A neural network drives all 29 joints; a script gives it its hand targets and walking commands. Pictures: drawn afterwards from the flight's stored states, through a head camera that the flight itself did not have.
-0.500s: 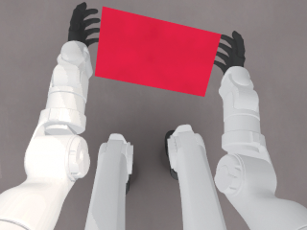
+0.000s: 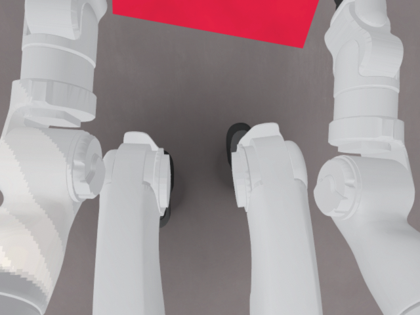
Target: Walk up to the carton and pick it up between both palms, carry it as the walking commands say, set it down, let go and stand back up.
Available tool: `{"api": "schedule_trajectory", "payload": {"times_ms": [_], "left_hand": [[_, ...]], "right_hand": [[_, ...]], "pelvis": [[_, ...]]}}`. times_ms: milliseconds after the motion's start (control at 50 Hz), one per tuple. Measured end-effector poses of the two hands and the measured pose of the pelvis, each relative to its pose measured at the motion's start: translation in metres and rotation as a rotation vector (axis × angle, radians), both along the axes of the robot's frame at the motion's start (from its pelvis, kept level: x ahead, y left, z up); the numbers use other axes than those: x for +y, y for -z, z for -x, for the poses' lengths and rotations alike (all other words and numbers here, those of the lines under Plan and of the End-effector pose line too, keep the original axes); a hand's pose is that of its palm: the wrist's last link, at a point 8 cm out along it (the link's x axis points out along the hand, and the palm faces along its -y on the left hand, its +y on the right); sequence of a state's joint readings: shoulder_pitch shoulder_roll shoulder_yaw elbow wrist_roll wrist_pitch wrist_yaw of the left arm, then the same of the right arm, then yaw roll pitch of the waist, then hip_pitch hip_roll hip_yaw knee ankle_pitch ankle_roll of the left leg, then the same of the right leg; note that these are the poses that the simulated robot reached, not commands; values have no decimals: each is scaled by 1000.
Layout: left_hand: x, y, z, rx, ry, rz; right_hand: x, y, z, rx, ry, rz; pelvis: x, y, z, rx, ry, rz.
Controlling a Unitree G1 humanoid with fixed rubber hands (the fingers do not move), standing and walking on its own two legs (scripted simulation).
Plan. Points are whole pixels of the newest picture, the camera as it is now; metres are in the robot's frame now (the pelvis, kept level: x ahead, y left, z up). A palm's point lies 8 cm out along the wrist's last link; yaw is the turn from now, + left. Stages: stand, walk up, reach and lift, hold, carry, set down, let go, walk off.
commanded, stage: set down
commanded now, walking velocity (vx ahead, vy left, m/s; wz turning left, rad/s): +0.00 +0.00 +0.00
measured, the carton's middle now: out of the picture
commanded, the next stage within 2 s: none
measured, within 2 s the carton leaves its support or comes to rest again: neither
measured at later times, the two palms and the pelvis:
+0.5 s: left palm out of the picture +0.59 +0.08 -0.22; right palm (355, 1) +0.52 -0.27 -0.20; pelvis +0.03 +0.00 -0.01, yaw +0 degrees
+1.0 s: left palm out of the picture +0.57 +0.11 -0.20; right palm (335, 14) +0.50 -0.24 -0.20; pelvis +0.01 +0.01 -0.04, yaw +0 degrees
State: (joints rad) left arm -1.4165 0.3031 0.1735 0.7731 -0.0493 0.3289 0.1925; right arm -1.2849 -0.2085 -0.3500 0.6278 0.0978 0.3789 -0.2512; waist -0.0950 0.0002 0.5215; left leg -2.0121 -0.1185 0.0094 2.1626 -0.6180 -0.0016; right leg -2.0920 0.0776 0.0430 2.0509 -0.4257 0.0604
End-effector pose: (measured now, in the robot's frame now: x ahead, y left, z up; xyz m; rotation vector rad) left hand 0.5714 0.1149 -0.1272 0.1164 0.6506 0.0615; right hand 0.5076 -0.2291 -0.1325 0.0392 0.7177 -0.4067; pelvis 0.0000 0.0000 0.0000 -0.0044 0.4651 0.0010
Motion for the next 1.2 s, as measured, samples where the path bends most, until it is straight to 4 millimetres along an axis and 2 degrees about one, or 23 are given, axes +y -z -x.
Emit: {"api": "schedule_trajectory", "payload": {"times_ms": [80, 160, 220, 280, 340, 400, 500, 640, 740, 880, 980, 1120, 1200], "left_hand": [[14, -9, -9, 25, 8, -37], [19, 1, -11, 91, 49, -74], [8, 18, -12, 137, 74, -21], [-10, 39, -13, 154, 120, 21], [-27, 58, -12, 147, 135, 39], [-35, 74, -13, 117, 118, 52], [-33, 89, -20, 36, 98, 90], [-20, 86, -21, 38, 81, 34], [-6, 84, -8, 84, 89, -10], [2, 84, 9, 135, 100, -5], [0, 76, 2, 128, 108, -9], [2, 58, -18, 110, 117, -24], [7, 65, -24, 138, 108, -10]], "right_hand": [[10, 0, -16, 15, -63, -33], [11, 13, -11, 71, -100, -59], [1, 26, 2, 115, -88, -37], [-15, 39, 16, 140, -50, -7], [-29, 46, 22, 132, -14, 5], [-38, 54, 14, 98, -9, 9], [-43, 69, -9, 62, -36, 40], [-29, 70, -17, 64, -53, 0], [-18, 75, -15, 68, -85, -31], [-11, 74, 4, 106, -86, -39], [-11, 69, 10, 100, -66, -40], [-8, 65, -6, 78, -65, -65], [-5, 72, -10, 110, -103, -64]], "pelvis": [[2, 8, -9, 123, -11, 15], [4, 13, -22, 237, -26, 26], [5, 14, -28, 278, -40, 35], [5, 14, -34, 302, -47, 45], [6, 12, -37, 282, -40, 54], [5, 9, -36, 234, -35, 53], [0, 13, -30, 121, -26, 38], [-5, 29, -29, 79, -18, 37], [-3, 36, -22, 49, -36, 41], [2, 39, -11, 16, -42, 43], [5, 39, -6, 12, -33, 54], [7, 39, -15, 73, -30, 52], [5, 37, -25, 117, -31, 46]]}}
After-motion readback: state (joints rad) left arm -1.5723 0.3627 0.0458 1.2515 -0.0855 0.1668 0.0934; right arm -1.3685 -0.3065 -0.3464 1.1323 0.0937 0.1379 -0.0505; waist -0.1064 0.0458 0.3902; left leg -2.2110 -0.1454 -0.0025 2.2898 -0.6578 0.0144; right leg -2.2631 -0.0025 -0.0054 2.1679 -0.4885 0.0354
